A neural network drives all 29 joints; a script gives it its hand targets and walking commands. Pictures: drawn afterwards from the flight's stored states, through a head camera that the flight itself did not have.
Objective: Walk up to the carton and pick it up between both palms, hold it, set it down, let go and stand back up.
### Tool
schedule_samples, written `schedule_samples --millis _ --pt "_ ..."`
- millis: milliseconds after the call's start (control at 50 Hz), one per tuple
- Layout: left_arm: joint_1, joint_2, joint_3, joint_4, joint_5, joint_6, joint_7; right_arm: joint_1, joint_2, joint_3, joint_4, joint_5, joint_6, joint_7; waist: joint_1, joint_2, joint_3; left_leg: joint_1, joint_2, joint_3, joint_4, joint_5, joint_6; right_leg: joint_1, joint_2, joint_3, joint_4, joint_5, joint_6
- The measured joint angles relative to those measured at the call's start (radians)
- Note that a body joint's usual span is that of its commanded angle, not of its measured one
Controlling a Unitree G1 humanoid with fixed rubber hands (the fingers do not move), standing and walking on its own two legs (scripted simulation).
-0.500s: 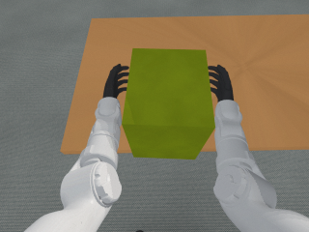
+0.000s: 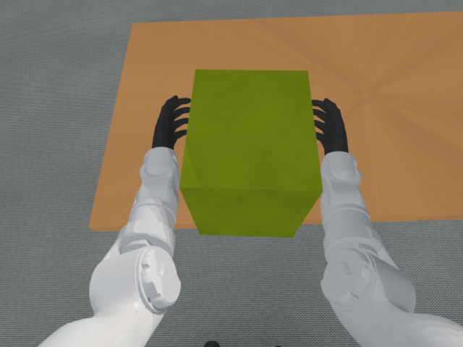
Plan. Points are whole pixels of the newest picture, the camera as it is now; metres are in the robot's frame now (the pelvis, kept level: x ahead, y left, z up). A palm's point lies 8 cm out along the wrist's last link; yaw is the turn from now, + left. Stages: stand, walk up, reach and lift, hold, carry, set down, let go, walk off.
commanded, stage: set down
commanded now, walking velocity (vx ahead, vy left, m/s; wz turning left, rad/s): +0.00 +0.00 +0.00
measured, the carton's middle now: (248, 160) +0.45 -0.04 -0.03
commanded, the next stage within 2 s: none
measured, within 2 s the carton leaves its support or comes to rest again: neither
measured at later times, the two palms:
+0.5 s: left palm (150, 133) +0.48 +0.13 +0.04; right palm (347, 134) +0.45 -0.21 +0.05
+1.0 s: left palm (127, 96) +0.48 +0.14 +0.14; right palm (378, 107) +0.43 -0.22 +0.13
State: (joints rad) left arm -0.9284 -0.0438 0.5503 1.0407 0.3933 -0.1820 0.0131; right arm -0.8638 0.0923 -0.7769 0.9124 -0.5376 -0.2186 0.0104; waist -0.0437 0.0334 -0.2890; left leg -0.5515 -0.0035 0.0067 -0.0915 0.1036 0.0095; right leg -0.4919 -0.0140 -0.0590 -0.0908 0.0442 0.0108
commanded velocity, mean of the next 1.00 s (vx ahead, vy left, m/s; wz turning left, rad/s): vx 0.00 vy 0.00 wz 0.00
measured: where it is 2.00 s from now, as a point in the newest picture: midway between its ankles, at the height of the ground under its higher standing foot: outside the picture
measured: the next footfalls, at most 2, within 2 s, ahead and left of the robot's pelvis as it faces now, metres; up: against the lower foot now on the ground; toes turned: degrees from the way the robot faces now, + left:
none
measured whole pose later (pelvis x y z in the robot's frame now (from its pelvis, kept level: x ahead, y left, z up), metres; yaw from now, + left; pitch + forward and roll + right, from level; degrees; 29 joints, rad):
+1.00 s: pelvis -0.04 +0.01 +0.00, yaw -6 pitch +28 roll +0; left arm -1.26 0.37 -0.02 1.36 -0.30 0.07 0.07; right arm -1.21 -0.23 -0.07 1.21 0.19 0.13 -0.06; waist -0.04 0.03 -0.30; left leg -0.65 0.01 0.01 0.15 0.01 -0.01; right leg -0.62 0.00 0.05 0.12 0.01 0.02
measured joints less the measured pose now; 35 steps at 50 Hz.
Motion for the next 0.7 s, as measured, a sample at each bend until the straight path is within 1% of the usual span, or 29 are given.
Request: schedule_samples --millis 60,100,180,260,320,380,460,520,600,640,700 --pt "-0.003 0.027 -0.024 0.036 -0.032 -0.008 0.005 -0.01 -0.024 0.037 0.054 0.023 -0.005 -0.008 -0.002 0.001 -0.007 -0.004 0.001 0.006 0.001 -0.002 -0.001 -0.006 0.001 0.006 0.001 0.0 0.0" --pt "-0.017 0.063 -0.061 0.087 -0.069 -0.007 0.013 -0.025 -0.057 0.094 0.123 0.069 -0.003 -0.021 -0.006 0.0 -0.019 -0.015 0.003 0.013 0.002 -0.003 -0.003 -0.021 0.002 0.013 0.002 0.002 -0.001" --pt "-0.079 0.133 -0.17 0.209 -0.192 0.004 0.052 -0.061 -0.115 0.27 0.232 0.236 0.014 -0.069 -0.002 -0.002 -0.04 -0.065 0.007 0.031 0.026 -0.01 -0.004 -0.078 0.005 0.033 0.025 0.003 -0.002" --pt "-0.138 0.168 -0.262 0.3 -0.31 -0.004 0.085 -0.096 -0.157 0.432 0.278 0.392 0.024 -0.11 0.014 0.002 -0.052 -0.123 0.011 0.046 0.084 -0.036 -0.004 -0.138 0.005 0.056 0.074 -0.01 0.002" --pt "-0.167 0.188 -0.308 0.35 -0.388 -0.02 0.086 -0.121 -0.187 0.529 0.305 0.484 0.027 -0.119 0.026 0.008 -0.055 -0.152 0.013 0.047 0.129 -0.057 -0.006 -0.165 0.007 0.074 0.107 -0.017 0.008" --pt "-0.183 0.213 -0.347 0.392 -0.457 -0.033 0.076 -0.148 -0.213 0.606 0.334 0.56 0.028 -0.119 0.027 0.014 -0.054 -0.165 0.016 0.039 0.165 -0.072 -0.011 -0.18 0.009 0.086 0.141 -0.025 0.015" --pt "-0.185 0.262 -0.408 0.41 -0.529 -0.025 0.067 -0.179 -0.241 0.658 0.368 0.631 0.038 -0.117 0.018 0.006 -0.06 -0.171 0.014 0.026 0.2 -0.085 -0.023 -0.191 0.008 0.091 0.181 -0.045 0.018" --pt "-0.177 0.303 -0.465 0.384 -0.58 0.002 0.066 -0.199 -0.264 0.675 0.379 0.671 0.058 -0.112 0.014 -0.009 -0.064 -0.17 0.011 0.017 0.222 -0.095 -0.031 -0.187 0.006 0.095 0.19 -0.057 0.01" --pt "-0.181 0.353 -0.549 0.341 -0.656 0.048 0.054 -0.231 -0.298 0.698 0.386 0.723 0.104 -0.097 0.006 -0.006 -0.045 -0.157 0.015 -0.004 0.251 -0.102 -0.041 -0.161 0.011 0.099 0.186 -0.047 0.006" --pt "-0.194 0.367 -0.57 0.336 -0.679 0.064 0.039 -0.241 -0.315 0.716 0.375 0.747 0.132 -0.088 0.003 0.002 -0.03 -0.142 0.019 -0.01 0.26 -0.11 -0.038 -0.143 0.017 0.099 0.183 -0.041 0.007" --pt "-0.225 0.373 -0.572 0.352 -0.691 0.077 0.016 -0.247 -0.336 0.74 0.345 0.767 0.169 -0.073 -0.003 0.009 -0.015 -0.121 0.023 -0.011 0.254 -0.112 -0.024 -0.126 0.021 0.101 0.181 -0.034 0.01"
